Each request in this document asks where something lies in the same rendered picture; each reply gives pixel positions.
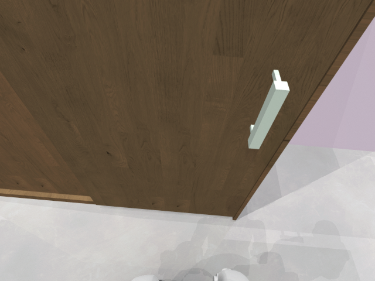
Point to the handle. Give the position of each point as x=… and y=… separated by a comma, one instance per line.
x=272, y=104

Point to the wardrobe door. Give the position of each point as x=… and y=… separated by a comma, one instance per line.
x=150, y=102
x=28, y=159

